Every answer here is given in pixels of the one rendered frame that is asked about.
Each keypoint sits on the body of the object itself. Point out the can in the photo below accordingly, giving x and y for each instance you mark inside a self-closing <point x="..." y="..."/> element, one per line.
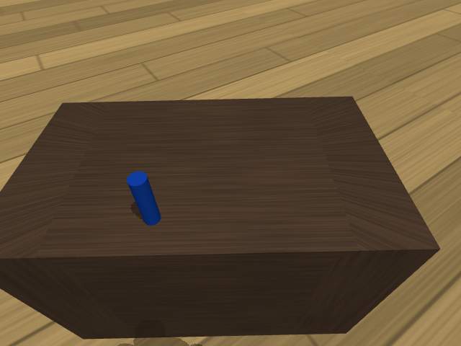
<point x="144" y="198"/>

